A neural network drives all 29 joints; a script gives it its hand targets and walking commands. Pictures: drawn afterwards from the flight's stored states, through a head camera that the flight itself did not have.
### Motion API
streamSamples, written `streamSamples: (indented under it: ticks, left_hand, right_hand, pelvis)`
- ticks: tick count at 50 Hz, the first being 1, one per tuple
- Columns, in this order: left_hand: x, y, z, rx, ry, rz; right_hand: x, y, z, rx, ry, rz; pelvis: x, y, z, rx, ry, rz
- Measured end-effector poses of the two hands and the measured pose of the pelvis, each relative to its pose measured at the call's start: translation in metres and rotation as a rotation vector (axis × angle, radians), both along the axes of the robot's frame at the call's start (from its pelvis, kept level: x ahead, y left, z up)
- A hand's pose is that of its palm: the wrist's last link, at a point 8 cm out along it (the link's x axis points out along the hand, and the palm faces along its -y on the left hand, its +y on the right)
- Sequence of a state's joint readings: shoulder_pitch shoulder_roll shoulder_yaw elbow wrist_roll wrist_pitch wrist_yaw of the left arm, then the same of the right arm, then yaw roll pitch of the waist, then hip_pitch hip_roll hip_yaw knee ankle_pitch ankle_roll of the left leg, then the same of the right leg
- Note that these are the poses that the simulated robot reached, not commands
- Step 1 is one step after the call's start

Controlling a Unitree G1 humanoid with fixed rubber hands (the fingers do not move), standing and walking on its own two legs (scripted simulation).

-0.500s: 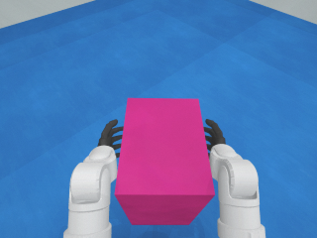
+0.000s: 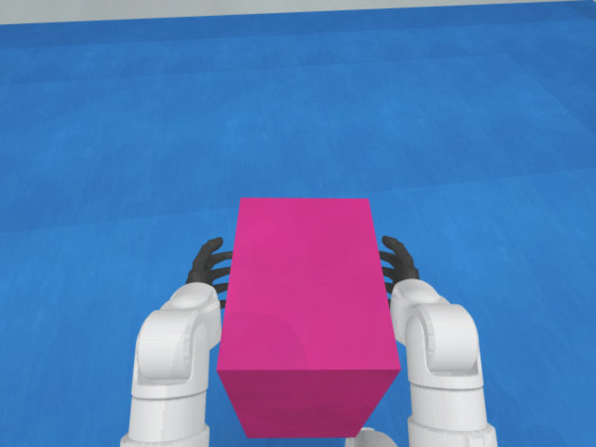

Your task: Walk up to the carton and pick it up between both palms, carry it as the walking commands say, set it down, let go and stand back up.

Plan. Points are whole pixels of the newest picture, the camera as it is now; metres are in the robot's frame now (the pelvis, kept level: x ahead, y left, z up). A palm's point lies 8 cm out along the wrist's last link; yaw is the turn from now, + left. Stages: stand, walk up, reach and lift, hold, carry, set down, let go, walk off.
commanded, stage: carry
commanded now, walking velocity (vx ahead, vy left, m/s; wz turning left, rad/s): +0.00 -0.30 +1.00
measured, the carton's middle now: (303, 328) +0.28 +0.01 +0.00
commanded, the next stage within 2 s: none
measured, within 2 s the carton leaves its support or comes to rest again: neither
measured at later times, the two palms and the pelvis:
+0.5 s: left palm (226, 378) +0.20 +0.09 +0.07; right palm (404, 268) +0.33 -0.12 +0.08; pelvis +0.01 -0.18 -0.01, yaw +31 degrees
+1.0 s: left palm (316, 422) +0.15 +0.00 +0.10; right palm (402, 235) +0.37 -0.12 +0.09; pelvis +0.11 -0.32 +0.00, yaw +62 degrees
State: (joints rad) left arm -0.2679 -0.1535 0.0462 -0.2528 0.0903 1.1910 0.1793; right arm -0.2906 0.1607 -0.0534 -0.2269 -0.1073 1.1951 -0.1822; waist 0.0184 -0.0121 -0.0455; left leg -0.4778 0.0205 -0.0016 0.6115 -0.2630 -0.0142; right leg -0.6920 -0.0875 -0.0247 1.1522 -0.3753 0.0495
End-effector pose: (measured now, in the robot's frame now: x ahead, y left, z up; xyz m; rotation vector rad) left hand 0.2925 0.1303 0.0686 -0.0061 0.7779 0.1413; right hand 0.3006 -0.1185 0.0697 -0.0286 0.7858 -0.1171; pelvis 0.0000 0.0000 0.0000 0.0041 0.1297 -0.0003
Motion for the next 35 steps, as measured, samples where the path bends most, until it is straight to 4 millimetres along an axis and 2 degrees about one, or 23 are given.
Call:
streamSamples:
  ticks: [4,8,12,15,19,22,24,27,29,35]
  left_hand:
    - [-0.008,-0.015,0.01,0.01,-0.045,0.074]
    - [-0.016,-0.042,0.014,0.053,-0.064,0.12]
    - [-0.031,-0.057,0.017,0.093,-0.005,0.158]
    - [-0.04,-0.057,0.027,0.086,-0.021,0.231]
    - [-0.057,-0.049,0.032,0.065,-0.065,0.358]
    - [-0.073,-0.041,0.023,0.044,-0.095,0.453]
    - [-0.088,-0.041,0.011,0.025,-0.066,0.511]
    - [-0.108,-0.051,-0.001,0.007,0.006,0.573]
    - [-0.115,-0.059,-0.001,0.0,0.013,0.614]
    - [-0.115,-0.085,0.012,0.036,-0.031,0.727]
  right_hand:
    - [0.008,-0.014,0.006,0.017,-0.045,0.067]
    - [0.013,-0.039,0.002,0.06,-0.067,0.112]
    - [0.011,-0.052,-0.001,0.084,-0.012,0.163]
    - [0.019,-0.048,0.01,0.09,-0.027,0.227]
    - [0.031,-0.029,0.021,0.085,-0.067,0.341]
    - [0.035,-0.012,0.02,0.067,-0.096,0.43]
    - [0.033,-0.005,0.011,0.037,-0.07,0.495]
    - [0.028,-0.005,0.001,-0.001,-0.005,0.578]
    - [0.028,-0.007,0.001,-0.007,0.002,0.621]
    - [0.048,-0.017,0.008,0.039,-0.039,0.723]
  pelvis:
    - [-0.003,-0.035,-0.001,-0.006,0.006,0.072]
    - [-0.003,-0.075,-0.008,-0.014,0.0,0.156]
    - [-0.002,-0.102,0.004,0.017,-0.01,0.266]
    - [0.0,-0.121,0.01,0.028,-0.013,0.339]
    - [0.003,-0.144,0.006,0.024,-0.013,0.431]
    - [0.006,-0.158,-0.007,0.009,-0.014,0.481]
    - [0.007,-0.17,-0.009,0.011,-0.01,0.518]
    - [0.011,-0.189,-0.003,0.008,-0.016,0.573]
    - [0.016,-0.202,0.0,0.008,-0.016,0.613]
    - [0.043,-0.247,-0.002,-0.003,-0.011,0.726]
